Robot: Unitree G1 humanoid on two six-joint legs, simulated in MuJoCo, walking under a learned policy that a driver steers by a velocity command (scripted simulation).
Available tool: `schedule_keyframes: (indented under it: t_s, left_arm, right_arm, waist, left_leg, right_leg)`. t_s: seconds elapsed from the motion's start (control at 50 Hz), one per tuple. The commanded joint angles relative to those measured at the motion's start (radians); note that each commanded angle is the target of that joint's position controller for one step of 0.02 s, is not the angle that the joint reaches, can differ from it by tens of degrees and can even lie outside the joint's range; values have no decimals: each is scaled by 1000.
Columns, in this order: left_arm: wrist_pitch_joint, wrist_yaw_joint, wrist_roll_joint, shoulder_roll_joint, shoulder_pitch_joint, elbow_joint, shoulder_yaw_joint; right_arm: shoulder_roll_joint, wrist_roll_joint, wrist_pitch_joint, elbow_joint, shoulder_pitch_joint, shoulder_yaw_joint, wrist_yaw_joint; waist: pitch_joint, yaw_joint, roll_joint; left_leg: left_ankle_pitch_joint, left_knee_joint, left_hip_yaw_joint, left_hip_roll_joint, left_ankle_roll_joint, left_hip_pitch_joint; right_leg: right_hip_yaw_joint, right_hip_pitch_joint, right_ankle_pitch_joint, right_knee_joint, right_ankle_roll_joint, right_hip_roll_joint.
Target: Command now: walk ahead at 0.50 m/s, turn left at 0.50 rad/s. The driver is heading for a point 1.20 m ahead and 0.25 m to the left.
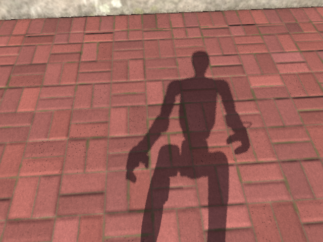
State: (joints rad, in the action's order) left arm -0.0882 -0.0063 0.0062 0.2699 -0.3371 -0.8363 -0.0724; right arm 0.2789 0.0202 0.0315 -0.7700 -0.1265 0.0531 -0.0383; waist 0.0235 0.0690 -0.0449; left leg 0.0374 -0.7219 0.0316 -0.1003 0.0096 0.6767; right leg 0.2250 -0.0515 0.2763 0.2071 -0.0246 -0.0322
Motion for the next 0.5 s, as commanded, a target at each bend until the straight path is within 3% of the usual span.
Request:
schedule_keyframes:
  t_s: [0.02,0.04,0.08,0.1,0.12,0.14,0.16,0.18,0.2,0.22,0.24,0.28,0.32,0.36,0.42,0.5]
  left_arm:
    - [7,-8,-15,173,-1,38,-44]
    - [15,-9,-19,180,-2,33,-46]
    - [31,-17,-24,209,16,36,-53]
    - [40,-21,-26,222,26,40,-56]
    - [47,-26,-30,226,44,45,-54]
    - [42,-31,-20,208,42,58,-44]
    - [14,-13,22,47,-58,112,6]
    - [-31,2,-13,99,24,127,7]
    - [-53,12,-54,154,139,159,-8]
    - [-64,8,-47,143,157,166,-2]
    - [-64,0,-18,146,157,153,-7]
    - [-40,0,1,155,123,148,-19]
    - [-20,0,8,124,120,152,-13]
    - [-11,-2,11,97,186,176,-1]
    - [-16,7,6,69,304,202,13]
    - [-29,25,-14,103,385,229,5]
  right_arm:
    - [39,1,14,119,136,1,-20]
    - [44,2,14,132,144,3,-26]
    - [73,3,9,145,105,19,-32]
    - [100,5,6,134,30,35,-31]
    - [145,7,5,102,-110,63,-23]
    - [221,7,-4,61,-279,99,-3]
    - [339,14,-3,60,-275,118,10]
    - [278,3,12,93,-309,96,8]
    - [216,-7,24,84,-280,79,5]
    - [186,-1,31,89,-220,71,6]
    - [149,1,32,102,-147,60,9]
    - [121,-17,32,133,-86,49,16]
    - [142,-11,36,131,-92,55,26]
    - [170,-7,35,122,-117,63,39]
    - [177,1,25,109,-157,66,51]
    - [174,9,14,86,-223,66,54]
  waist:
    - [82,10,75]
    - [77,4,83]
    - [22,-38,122]
    - [-30,-85,139]
    - [-104,-167,130]
    - [-193,-244,67]
    - [-266,-125,-215]
    - [-423,-185,-110]
    - [-284,-209,-52]
    - [-186,-165,6]
    - [-118,-119,40]
    - [-85,-60,14]
    - [-66,-47,18]
    - [-38,-63,12]
    - [-23,-112,-23]
    - [-24,-143,-45]
  left_leg:
    - [-42,71,-44,5,30,49]
    - [-86,84,-63,17,44,38]
    - [-189,88,-124,79,82,-72]
    - [-235,85,-150,121,106,-177]
    - [-201,142,-158,164,139,-377]
    - [-163,181,-34,119,188,-684]
    - [-241,223,509,-155,373,-1047]
    - [-371,392,819,-244,442,-1131]
    - [-311,423,670,-213,379,-1050]
    - [-232,421,541,-169,341,-902]
    - [-127,429,441,-127,312,-749]
    - [3,472,359,-84,303,-580]
    - [83,493,301,-65,306,-492]
    - [91,502,245,-33,286,-436]
    - [-17,482,199,24,229,-393]
    - [-135,420,291,-10,203,-457]
  right_leg:
    - [-61,-21,-432,-38,-127,319]
    - [-50,-50,-508,-5,-118,326]
    - [-21,-81,-841,120,-95,326]
    - [-9,-77,-992,240,-83,319]
    - [15,-14,-1014,430,-56,289]
    - [16,201,-785,705,-10,250]
    - [-41,686,205,1076,62,53]
    - [-294,815,338,1211,54,-5]
    - [-323,900,244,1197,29,50]
    - [-317,878,155,1108,14,94]
    - [-311,812,108,1017,20,126]
    - [-315,686,57,934,38,150]
    - [-291,656,24,844,69,145]
    - [-273,654,-84,709,93,126]
    - [-264,580,-302,463,99,75]
    - [-294,531,-341,323,84,40]
